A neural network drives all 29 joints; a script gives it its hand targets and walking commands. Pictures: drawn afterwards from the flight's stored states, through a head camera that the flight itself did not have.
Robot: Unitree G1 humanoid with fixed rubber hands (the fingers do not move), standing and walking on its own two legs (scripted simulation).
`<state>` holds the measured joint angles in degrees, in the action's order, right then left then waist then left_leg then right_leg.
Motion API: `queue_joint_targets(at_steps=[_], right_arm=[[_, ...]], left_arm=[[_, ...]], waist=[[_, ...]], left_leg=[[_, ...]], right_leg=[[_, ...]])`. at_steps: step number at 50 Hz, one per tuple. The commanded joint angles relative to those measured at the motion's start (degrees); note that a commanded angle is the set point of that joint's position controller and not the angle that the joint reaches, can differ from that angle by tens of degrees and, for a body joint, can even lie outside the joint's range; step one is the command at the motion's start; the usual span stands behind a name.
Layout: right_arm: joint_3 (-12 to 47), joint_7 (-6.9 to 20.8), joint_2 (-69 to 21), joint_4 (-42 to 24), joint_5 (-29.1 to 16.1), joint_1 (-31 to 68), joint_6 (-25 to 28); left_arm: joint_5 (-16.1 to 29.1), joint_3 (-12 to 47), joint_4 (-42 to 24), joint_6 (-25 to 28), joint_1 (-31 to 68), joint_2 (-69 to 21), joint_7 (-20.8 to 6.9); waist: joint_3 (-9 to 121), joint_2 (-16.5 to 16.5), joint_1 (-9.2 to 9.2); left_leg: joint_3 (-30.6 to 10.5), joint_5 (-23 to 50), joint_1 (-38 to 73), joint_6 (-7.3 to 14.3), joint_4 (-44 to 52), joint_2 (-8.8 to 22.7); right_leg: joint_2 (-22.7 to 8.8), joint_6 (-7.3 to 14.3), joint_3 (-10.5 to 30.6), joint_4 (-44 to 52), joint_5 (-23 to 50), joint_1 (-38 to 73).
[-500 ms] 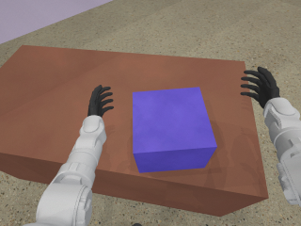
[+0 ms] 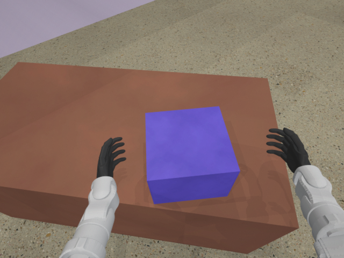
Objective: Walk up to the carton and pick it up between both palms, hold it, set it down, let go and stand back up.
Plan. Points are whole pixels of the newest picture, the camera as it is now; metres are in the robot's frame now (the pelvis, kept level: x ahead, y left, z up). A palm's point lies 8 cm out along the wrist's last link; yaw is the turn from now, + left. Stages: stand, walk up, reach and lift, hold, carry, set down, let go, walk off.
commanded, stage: set down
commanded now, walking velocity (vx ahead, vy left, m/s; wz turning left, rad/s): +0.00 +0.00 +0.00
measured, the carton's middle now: (186, 155) +0.44 +0.05 -0.10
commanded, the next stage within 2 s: let go in 1.82 s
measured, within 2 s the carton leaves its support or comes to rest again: neither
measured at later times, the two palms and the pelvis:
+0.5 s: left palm (109, 194) +0.26 +0.21 -0.01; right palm (305, 192) +0.33 -0.24 -0.01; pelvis +0.01 +0.00 +0.00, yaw +0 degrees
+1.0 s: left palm (110, 218) +0.21 +0.20 -0.03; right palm (313, 234) +0.25 -0.25 -0.04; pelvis +0.00 +0.00 +0.00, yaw +0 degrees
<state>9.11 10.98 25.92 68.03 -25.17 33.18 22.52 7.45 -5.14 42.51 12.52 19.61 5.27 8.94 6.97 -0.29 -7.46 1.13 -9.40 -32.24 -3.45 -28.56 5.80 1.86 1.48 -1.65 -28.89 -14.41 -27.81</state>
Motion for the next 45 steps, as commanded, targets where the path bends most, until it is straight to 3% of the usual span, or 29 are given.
queue_joint_targets(at_steps=[1,6,7,8,9,10,11,17,19,20,21,22,23,24,25,26,31,40,41,43,45], right_arm=[[-1.33,0.25,9.48,-6.99,-0.59,14.31,4.02],[-0.6,0.41,9.06,-5.38,-0.73,10.59,5.75],[-0.29,0.21,8.92,-5.95,-0.88,10.18,6.42],[-0.67,0.01,8.82,-5.79,-0.73,9.5,7.17],[0.29,-0.19,8.69,-6.31,-0.93,9.85,7.61],[-0.89,-0.23,9.74,-6.01,-0.6,8.86,8.19],[-0.24,-0.28,9.26,-5.68,-0.87,7.86,8.45],[0.81,-0.32,8.08,-6.88,-1.44,1.51,10.8],[0.6,-0.43,7.98,-7.63,-1.23,1.24,11.43],[0.05,-0.36,8.52,-7.54,-1.08,0.14,11.99],[0.48,-0.34,8.03,-8.63,-1.21,-0.04,12.21],[-0.09,-0.38,8.46,-8.21,-0.99,-1.52,12.57],[0.45,-0.3,8.06,-8.51,-1.41,-1.16,12.43],[0.33,-0.07,8.47,-8.02,-1.45,-1.82,12.63],[0.59,-0.08,7.82,-8.88,-1.47,-3.09,12.89],[0.81,-0.19,7.25,-9.33,-1.33,-3.56,13.12],[0.95,0.27,7.4,-10.52,-1.53,-6.92,14.01],[1.51,0.73,6.96,-10.42,-0.86,-13.81,15.88],[1.44,0.85,6.91,-10.46,-1.07,-15.19,16.15],[0.5,1.26,7.93,-12.36,-1.62,-15.75,17.31],[1.95,1.23,6.59,-11.08,-1.62,-18.59,17.68]], left_arm=[[-0.87,-0.15,-9.49,3.51,11.35,4.45,0.4],[-0.72,0.39,-8.18,3.95,7.32,2.66,0.41],[-1.28,-0.35,-8.01,4.6,6.01,2.75,0.27],[-1.22,0.09,-8.34,4.84,5.11,2.01,0.17],[-1.43,-0.48,-8.97,5.22,5.28,2.88,0.09],[-1.55,0.17,-9.49,5.49,4.68,2.55,0.1],[-2.1,-0.48,-9.76,5.58,2.79,2.25,0.08],[-2.4,-0.32,-11.57,7.13,-2.84,1.24,-0.09],[-2.3,-0.49,-12.08,7.68,-3.22,1.64,-0.1],[-2.12,0.25,-12.97,8.07,-4.32,0.99,0.03],[-1.99,-0.11,-13.38,8.48,-3.95,1.66,0.06],[-1.67,0.85,-13.0,8.6,-5.16,1.1,0.1],[-2.18,0.32,-12.39,8.64,-5.33,1.66,0.1],[-1.78,1.24,-12.34,8.77,-6.05,0.87,0.28],[-1.88,0.81,-12.88,9.03,-7.05,1.26,0.3],[-1.7,1.17,-12.79,9.43,-7.12,1.25,0.11],[-1.13,2.26,-12.77,10.48,-9.77,0.99,0.41],[-1.81,3.26,-13.01,12.12,-14.63,0.61,1.09],[-1.85,3.41,-13.44,12.26,-16.02,0.68,0.96],[-1.99,3.9,-16.28,13.33,-16.63,-0.12,1.78],[-3.43,2.92,-14.02,13.2,-19.5,0.33,1.29]], waist=[[23.69,3.47,0.42],[21.14,4.32,1.09],[21.32,4.68,0.41],[21.87,4.79,1.41],[21.44,4.92,0.51],[21.11,4.51,1.77],[20.74,4.28,1.12],[17.81,5.69,1.67],[17.31,5.74,1.79],[17.97,4.94,2.68],[17.56,5.65,1.92],[16.8,5.78,3.08],[16.06,4.99,2.07],[14.72,5.05,2.89],[14.75,5.01,2.1],[14.2,6.2,2.2],[12.49,6.0,2.64],[9.91,4.97,3.43],[10.0,4.54,4.19],[10.8,3.78,3.93],[9.08,4.03,3.28]], left_leg=[[3.94,17.88,16.12,0.85,-1.14,-5.57],[3.82,17.12,16.4,1.02,-0.74,-5.6],[3.97,18.41,16.49,0.83,-0.47,-5.63],[3.85,19.49,16.95,0.76,-0.53,-5.63],[4.04,19.86,16.51,0.81,-0.72,-5.82],[3.8,19.55,16.76,0.72,-0.4,-5.96],[3.82,19.81,17.01,0.69,-0.19,-5.94],[4.02,19.48,17.99,1.14,0.59,-6.43],[4.07,18.53,17.73,1.35,0.97,-6.58],[4.01,18.71,18.39,1.25,1.05,-6.6],[4.27,18.15,18.4,1.44,1.01,-6.62],[4.16,17.59,18.53,1.44,1.19,-6.64],[4.24,16.83,17.9,1.51,1.32,-6.7],[4.03,15.7,18.29,1.53,1.3,-6.64],[4.04,15.89,18.42,1.64,1.18,-6.57],[4.18,15.05,18.05,1.87,1.39,-6.5],[3.75,12.59,18.32,2.08,1.58,-6.53],[3.17,11.93,19.2,2.28,1.19,-6.46],[3.08,11.79,19.78,2.17,1.04,-6.48],[2.31,12.77,20.05,1.88,0.58,-6.3],[2.77,12.35,20.07,2.1,-0.15,-6.51]], right_leg=[[2.78,-0.96,1.38,3.37,12.68,10.25],[2.6,-0.67,1.56,3.58,13.2,9.28],[2.59,-0.78,1.92,3.23,14.79,10.43],[2.64,-0.71,1.76,3.2,17.05,10.89],[2.38,-0.91,2.16,2.8,18.18,11.74],[2.32,-0.8,2.18,2.98,18.24,12.05],[2.14,-0.88,2.25,2.87,18.71,12.41],[1.71,-0.99,2.67,2.8,20.27,13.22],[1.63,-1.03,2.68,3.02,19.01,12.75],[1.73,-0.75,2.38,3.4,18.46,12.28],[1.54,-0.89,2.57,3.25,17.83,11.71],[1.51,-0.82,2.43,3.67,17.28,11.54],[1.35,-0.62,3.02,3.54,15.61,11.11],[1.55,-0.57,2.56,3.79,14.26,9.87],[1.5,-0.38,2.71,3.9,13.83,10.39],[1.41,-0.55,2.86,4.12,13.37,10.09],[1.18,-0.31,3.13,4.28,9.39,8.6],[1.38,0.24,3.16,4.2,7.16,7.09],[1.36,0.36,3.14,4.45,7.15,6.87],[2.02,0.71,2.56,3.71,7.18,6.14],[1.68,0.68,3.42,3.34,7.84,6.26]])
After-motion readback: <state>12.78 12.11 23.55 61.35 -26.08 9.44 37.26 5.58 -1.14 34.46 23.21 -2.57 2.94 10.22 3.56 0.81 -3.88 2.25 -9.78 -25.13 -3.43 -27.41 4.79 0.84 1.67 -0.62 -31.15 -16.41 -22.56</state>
